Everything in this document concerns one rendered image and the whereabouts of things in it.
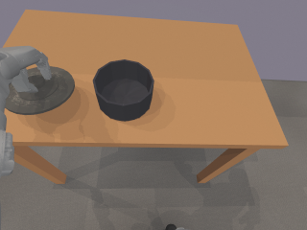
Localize table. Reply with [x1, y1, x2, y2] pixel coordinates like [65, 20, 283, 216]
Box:
[3, 10, 289, 184]

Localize pot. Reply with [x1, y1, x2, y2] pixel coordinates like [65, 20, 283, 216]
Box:
[93, 59, 154, 122]

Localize knob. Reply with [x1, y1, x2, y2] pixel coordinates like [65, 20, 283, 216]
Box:
[28, 75, 46, 89]

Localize left robot forearm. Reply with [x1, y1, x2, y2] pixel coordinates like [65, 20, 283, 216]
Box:
[0, 50, 20, 131]

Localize lid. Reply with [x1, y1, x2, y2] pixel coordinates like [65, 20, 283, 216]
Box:
[5, 66, 75, 115]

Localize robot left hand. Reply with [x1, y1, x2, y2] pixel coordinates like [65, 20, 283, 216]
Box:
[0, 46, 52, 93]

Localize robot left upper arm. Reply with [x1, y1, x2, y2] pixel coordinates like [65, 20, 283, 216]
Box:
[0, 129, 14, 230]

